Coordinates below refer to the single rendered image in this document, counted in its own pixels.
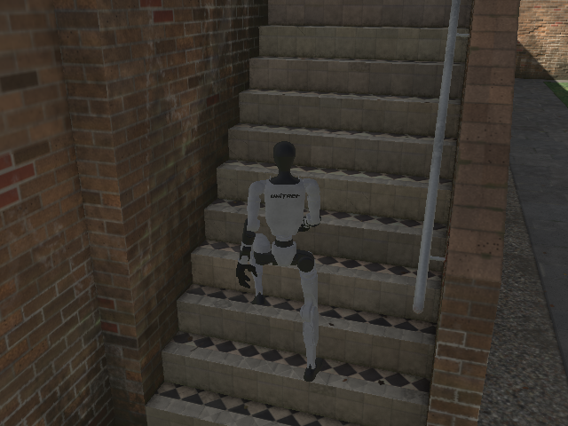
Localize stairs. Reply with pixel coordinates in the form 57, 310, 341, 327
145, 0, 472, 426

